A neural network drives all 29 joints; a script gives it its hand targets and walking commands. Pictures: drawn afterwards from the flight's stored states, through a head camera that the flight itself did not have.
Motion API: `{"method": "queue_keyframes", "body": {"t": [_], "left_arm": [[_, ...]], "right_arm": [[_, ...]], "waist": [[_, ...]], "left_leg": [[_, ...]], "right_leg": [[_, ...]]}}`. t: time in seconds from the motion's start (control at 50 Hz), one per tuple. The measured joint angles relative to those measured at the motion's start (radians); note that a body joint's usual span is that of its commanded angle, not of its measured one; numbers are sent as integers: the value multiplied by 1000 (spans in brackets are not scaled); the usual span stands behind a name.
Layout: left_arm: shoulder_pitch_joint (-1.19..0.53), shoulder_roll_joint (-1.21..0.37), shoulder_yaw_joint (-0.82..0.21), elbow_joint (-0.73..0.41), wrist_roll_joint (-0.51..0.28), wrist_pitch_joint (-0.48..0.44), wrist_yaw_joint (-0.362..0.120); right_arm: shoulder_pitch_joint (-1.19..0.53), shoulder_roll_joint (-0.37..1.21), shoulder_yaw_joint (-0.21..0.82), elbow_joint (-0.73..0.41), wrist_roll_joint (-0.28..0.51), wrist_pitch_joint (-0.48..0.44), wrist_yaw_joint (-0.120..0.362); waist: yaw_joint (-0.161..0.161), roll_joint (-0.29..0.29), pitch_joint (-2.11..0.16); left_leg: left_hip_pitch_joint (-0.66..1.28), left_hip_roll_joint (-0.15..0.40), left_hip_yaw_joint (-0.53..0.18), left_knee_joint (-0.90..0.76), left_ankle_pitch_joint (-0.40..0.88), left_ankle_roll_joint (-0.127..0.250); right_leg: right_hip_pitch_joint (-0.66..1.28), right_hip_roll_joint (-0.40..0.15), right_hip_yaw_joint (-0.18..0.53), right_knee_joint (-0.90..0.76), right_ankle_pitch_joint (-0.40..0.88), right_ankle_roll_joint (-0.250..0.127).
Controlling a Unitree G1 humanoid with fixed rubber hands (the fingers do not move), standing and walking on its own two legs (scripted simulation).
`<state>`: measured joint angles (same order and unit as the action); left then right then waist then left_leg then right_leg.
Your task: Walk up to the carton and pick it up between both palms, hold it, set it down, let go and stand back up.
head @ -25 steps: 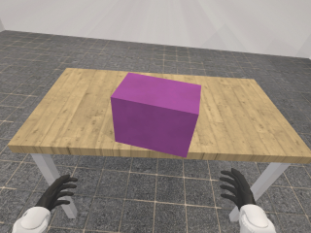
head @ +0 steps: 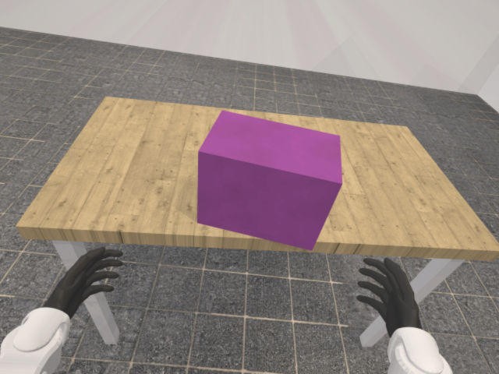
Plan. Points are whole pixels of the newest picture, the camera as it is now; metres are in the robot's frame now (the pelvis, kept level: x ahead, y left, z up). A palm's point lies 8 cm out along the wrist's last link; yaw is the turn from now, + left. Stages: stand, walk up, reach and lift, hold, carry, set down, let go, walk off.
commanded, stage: reach and lift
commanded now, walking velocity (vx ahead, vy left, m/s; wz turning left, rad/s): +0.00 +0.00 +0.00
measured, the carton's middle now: (267, 180) +0.49 -0.03 +0.05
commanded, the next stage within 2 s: none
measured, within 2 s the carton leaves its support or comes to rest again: neither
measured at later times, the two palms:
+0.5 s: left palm (80, 256) +0.27 +0.27 +0.06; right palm (389, 263) +0.25 -0.19 +0.10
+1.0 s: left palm (103, 199) +0.35 +0.25 +0.10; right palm (382, 223) +0.33 -0.21 +0.11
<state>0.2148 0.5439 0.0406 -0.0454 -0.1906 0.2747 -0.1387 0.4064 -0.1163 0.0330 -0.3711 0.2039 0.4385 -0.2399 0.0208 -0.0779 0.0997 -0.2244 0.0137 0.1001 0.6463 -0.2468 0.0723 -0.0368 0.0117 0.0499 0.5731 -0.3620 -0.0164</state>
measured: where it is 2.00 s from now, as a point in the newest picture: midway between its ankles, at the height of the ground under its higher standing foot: outside the picture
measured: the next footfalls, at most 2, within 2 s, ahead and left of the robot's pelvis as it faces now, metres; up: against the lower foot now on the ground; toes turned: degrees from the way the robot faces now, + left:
none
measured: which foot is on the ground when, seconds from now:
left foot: down 0.00-1.00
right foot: down 0.00-1.00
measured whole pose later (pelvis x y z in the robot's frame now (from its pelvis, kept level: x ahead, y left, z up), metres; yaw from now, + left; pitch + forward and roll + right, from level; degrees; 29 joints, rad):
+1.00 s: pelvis +0.01 -0.01 +0.00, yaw -1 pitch -9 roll -3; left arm -0.40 0.54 -0.09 0.44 -0.31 0.31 -0.08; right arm -0.30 -0.12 -0.16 0.19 0.20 0.50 -0.22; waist 0.01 -0.02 0.10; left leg -0.22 0.01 0.11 0.62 -0.24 0.08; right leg -0.03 0.01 0.06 0.53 -0.34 0.04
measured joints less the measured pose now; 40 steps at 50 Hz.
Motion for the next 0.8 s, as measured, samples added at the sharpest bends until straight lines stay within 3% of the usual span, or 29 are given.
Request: {"method": "queue_keyframes", "body": {"t": [0.1, 0.22, 0.34, 0.54, 0.8], "left_arm": [[-1, -1, -82, -38, -12, 1, 47], [-30, 0, -128, -32, -50, 12, 81], [-140, -1, -147, 64, -67, 25, 85], [-363, -1, -124, 286, -88, 27, 84], [-538, -1, -135, 445, -121, 24, 69]], "right_arm": [[-22, 0, -14, 15, 0, 35, 57], [-137, 0, -97, 93, -1, 50, 71], [-284, 0, -161, 194, -1, 66, 72], [-493, -1, -169, 391, -1, 98, 58], [-638, -1, -188, 500, -1, 72, 33]], "waist": [[0, 9, 0], [0, 20, 0], [0, 31, 0], [0, 44, 0], [-6, 61, 0]], "left_leg": [[0, 0, 4, -3, -5, 2], [0, 0, 12, -4, -5, 2], [0, 0, 11, -5, 0, 2], [0, 0, 6, -12, 9, 2], [0, 0, 6, -17, 7, 8]], "right_leg": [[9, -1, 4, -28, 20, 0], [9, -2, 12, -36, 27, 0], [9, -2, 12, -36, 32, 13], [7, -2, 8, -36, 36, 32], [6, -2, 8, -37, 28, 42]]}}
